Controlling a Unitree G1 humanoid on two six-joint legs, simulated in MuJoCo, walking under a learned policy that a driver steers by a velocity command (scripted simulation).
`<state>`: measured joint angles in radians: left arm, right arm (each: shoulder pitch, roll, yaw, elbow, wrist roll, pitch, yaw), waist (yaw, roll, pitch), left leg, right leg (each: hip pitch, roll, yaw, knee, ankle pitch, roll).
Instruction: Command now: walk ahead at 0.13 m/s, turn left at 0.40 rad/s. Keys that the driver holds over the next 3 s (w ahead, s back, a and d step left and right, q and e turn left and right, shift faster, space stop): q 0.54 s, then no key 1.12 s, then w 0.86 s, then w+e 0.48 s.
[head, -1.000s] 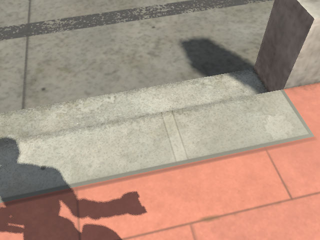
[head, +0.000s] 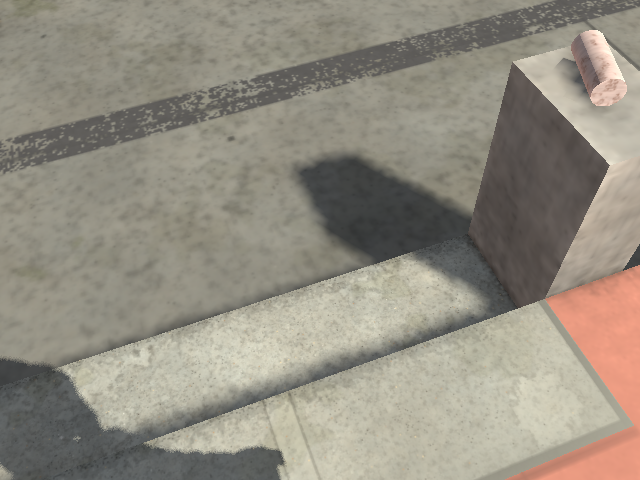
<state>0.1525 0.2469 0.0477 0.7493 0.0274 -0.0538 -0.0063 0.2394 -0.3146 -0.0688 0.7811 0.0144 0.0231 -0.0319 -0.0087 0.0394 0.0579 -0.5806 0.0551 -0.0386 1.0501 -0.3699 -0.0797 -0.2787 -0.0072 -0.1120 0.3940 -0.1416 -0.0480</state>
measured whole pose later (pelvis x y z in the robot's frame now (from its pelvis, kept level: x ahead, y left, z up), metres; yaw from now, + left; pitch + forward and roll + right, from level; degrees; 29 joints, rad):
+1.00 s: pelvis +0.05 +0.01 -0.01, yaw +24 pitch +0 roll +0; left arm 0.15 0.23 0.03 0.81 -0.01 0.02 0.01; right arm 0.19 -0.28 -0.06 0.69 0.01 0.05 -0.03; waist 0.01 0.02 0.04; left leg -0.21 0.01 -0.07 0.53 -0.29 -0.07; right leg -0.25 0.00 0.02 0.51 -0.26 0.00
